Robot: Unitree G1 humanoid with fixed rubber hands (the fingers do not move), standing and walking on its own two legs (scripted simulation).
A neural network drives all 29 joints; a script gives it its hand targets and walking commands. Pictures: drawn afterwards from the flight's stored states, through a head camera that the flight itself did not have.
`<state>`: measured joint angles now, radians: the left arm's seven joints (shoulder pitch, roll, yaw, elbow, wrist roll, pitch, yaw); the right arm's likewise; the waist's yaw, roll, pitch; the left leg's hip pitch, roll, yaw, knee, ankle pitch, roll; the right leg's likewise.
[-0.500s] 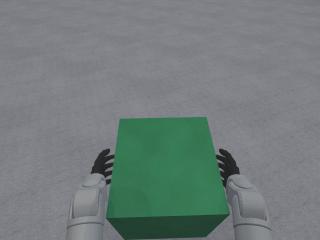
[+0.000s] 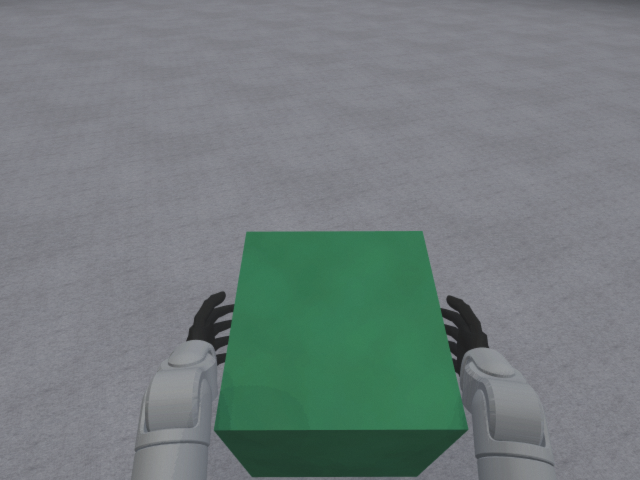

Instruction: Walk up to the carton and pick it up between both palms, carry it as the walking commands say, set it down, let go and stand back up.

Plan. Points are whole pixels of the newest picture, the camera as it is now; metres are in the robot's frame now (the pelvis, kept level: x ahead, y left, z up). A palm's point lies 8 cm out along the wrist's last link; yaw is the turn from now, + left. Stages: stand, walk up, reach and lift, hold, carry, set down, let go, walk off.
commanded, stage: carry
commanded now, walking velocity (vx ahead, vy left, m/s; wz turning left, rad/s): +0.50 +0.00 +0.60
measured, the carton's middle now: (334, 358) +0.30 -0.01 +0.00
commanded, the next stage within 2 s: none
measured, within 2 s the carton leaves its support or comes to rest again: neither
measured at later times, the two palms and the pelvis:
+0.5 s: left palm (122, 273) +0.38 +0.29 +0.08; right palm (343, 228) +0.49 -0.02 +0.08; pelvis +0.20 +0.05 +0.00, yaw +21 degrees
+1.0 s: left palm (58, 216) +0.55 +0.47 +0.05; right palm (231, 162) +0.73 +0.20 +0.05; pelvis +0.42 +0.18 -0.01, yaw +33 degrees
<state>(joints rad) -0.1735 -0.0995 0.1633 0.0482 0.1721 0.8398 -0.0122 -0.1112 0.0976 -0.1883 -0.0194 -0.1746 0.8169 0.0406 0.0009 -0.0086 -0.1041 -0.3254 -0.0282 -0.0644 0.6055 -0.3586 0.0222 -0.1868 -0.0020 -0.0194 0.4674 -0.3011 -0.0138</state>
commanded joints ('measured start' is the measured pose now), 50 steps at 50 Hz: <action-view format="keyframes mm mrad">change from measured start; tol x32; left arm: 1 -535 -827 -714 -197 -314 11 -184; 50 -402 -850 -811 -577 -509 324 -195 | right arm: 1 -602 824 730 -138 313 50 200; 50 -350 860 778 -443 428 346 137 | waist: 1 15 -127 -95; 12 -40 310 -271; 27 16 -319 -236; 50 -19 101 -392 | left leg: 1 -348 96 104 273 -74 -17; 9 49 1 286 -203 161 21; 12 611 395 -494 -335 250 293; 22 171 209 -79 -339 142 165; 29 -457 137 39 509 -35 31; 43 -53 -49 330 -135 363 43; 47 782 432 -272 -113 1305 235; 50 533 361 -92 -193 1012 194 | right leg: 1 133 -440 411 -396 -364 -187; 10 -17 -206 -204 157 199 40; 13 -645 -62 -31 670 -299 105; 24 122 -28 -183 -55 132 71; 28 321 -560 513 -327 -369 -159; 43 323 -268 -293 46 991 4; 45 58 -203 -280 342 676 74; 47 -390 -38 -126 714 -324 120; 50 -388 -123 19 606 -251 91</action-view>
